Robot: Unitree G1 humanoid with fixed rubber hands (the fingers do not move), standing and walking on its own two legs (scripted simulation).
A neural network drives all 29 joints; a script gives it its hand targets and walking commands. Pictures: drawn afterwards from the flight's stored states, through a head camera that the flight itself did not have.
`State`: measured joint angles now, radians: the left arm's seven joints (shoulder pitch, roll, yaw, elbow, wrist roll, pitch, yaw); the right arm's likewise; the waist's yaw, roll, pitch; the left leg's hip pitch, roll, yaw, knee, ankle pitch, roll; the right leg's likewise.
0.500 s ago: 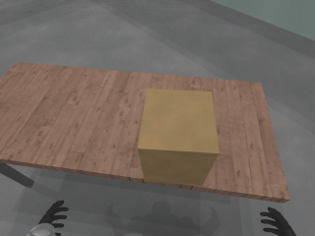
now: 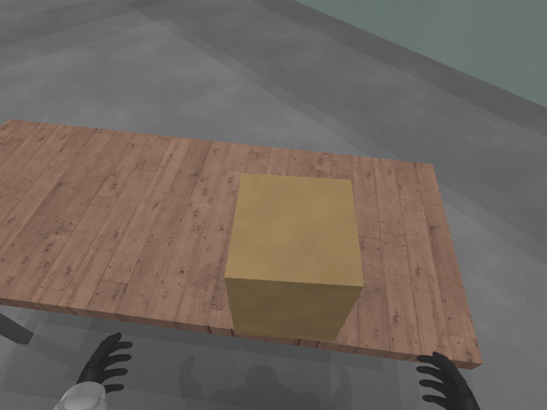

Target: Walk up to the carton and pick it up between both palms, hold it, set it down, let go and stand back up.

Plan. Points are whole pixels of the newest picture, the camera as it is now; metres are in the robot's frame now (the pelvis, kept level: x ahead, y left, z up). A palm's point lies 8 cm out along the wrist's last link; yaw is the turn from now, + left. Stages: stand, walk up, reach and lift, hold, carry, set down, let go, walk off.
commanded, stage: reach and lift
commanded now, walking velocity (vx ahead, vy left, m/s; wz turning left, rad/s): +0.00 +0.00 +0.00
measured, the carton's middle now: (290, 261) +0.38 +0.00 -0.09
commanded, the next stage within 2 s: none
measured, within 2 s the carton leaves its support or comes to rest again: neither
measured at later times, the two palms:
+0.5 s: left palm (120, 381) +0.16 +0.24 -0.06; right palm out of the picture +0.14 -0.24 -0.06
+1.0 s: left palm (137, 369) +0.17 +0.22 -0.04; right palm (430, 391) +0.16 -0.20 -0.05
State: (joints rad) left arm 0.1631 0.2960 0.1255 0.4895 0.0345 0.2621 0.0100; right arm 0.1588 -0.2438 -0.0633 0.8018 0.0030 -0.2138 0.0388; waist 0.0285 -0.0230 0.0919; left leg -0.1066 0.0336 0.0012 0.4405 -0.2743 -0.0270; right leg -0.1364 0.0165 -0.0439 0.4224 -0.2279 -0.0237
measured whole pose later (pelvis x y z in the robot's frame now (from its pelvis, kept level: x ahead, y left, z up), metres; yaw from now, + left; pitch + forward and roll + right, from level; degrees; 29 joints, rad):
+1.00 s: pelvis +0.00 +0.01 +0.00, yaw +0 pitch -4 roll -1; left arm 0.24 0.15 -0.05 0.58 -0.08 -0.44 0.07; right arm 0.22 -0.16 0.04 0.78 0.22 -0.58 0.05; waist 0.04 -0.01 0.03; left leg -0.09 0.02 0.01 0.45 -0.29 -0.01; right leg -0.12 0.01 -0.03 0.43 -0.24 -0.01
